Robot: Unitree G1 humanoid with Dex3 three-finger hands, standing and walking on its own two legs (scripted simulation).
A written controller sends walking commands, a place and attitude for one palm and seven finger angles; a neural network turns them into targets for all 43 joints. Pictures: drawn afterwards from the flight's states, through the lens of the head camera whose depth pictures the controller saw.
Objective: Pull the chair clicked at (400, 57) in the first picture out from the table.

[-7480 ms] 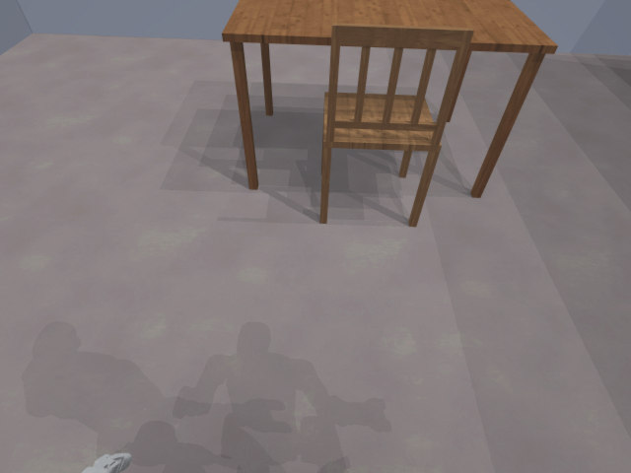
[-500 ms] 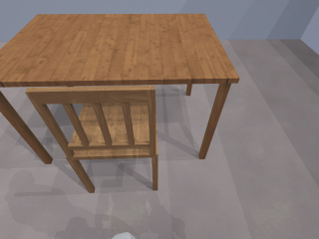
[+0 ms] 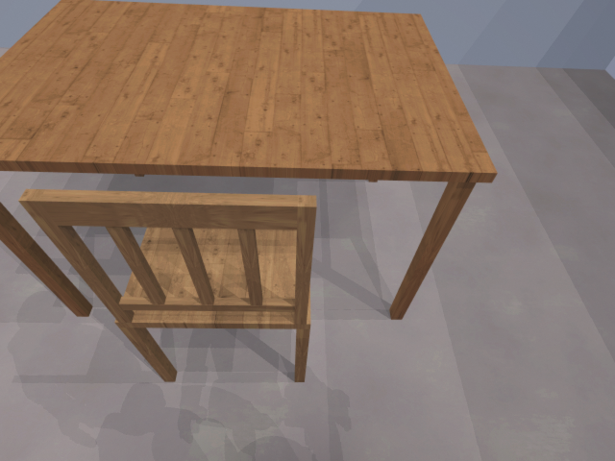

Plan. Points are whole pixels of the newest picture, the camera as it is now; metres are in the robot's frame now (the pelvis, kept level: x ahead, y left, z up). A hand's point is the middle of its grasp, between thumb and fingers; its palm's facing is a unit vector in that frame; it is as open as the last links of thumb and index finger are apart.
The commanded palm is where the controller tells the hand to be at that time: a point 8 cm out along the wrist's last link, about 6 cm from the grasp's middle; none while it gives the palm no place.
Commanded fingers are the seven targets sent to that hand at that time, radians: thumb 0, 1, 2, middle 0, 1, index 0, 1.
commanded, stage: come to a stop and stand still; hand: left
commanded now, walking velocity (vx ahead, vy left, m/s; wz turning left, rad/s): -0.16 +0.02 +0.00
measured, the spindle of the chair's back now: (196, 267) +0.44 +0.24 -0.12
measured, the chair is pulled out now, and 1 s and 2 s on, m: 0.00 0.00 0.00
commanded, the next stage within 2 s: look again from close up in 0.78 s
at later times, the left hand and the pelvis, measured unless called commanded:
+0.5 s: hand out of the picture -0.01 +0.15 -0.16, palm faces +0.08 -0.96 -0.25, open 7.3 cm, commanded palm none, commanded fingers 0.00 0.90 0.90 -0.20 -0.30 -0.20 -0.30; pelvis -0.05 -0.04 +0.00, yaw +0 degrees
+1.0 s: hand out of the picture -0.04 +0.13 -0.17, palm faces -0.03 -0.97 -0.23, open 7.3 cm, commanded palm none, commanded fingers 0.00 0.90 0.90 -0.20 -0.30 -0.20 -0.30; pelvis -0.05 -0.04 -0.01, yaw -1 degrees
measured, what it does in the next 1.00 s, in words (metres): steps on the spot: right foot, then left foot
